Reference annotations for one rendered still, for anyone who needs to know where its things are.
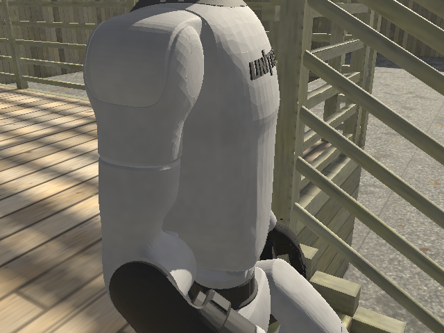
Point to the left robot hand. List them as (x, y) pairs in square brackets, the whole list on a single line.
[(281, 241)]

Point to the humanoid robot torso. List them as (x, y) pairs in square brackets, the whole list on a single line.
[(223, 207)]

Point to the left robot thigh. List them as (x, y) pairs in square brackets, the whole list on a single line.
[(295, 304)]

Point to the right robot forearm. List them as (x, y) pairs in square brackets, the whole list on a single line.
[(152, 303)]

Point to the robot right upper arm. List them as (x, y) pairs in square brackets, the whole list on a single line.
[(143, 72)]

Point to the left robot forearm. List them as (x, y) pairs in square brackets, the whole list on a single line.
[(273, 221)]

